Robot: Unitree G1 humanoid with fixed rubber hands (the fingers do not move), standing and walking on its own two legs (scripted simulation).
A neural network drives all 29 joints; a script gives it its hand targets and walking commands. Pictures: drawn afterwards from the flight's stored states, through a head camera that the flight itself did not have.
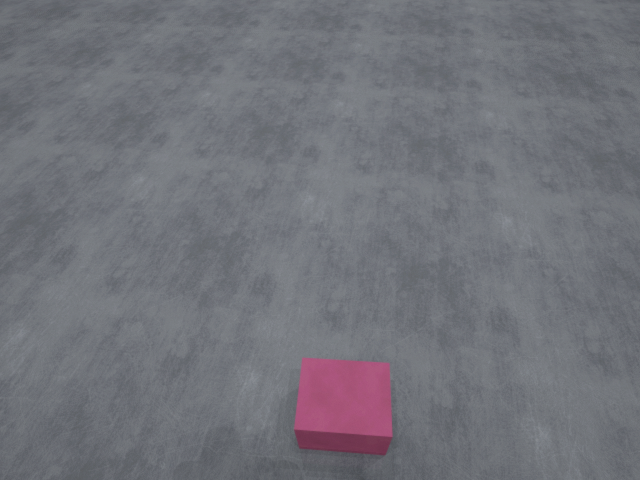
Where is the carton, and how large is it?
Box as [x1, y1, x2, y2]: [294, 358, 392, 454]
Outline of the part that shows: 302,358 294,430 299,448 385,454 392,436 389,363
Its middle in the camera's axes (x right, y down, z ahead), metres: +0.07 +0.47 +1.11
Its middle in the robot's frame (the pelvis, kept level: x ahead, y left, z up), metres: +0.45 +0.02 -0.68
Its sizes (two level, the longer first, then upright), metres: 0.251 0.196 0.191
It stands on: the floor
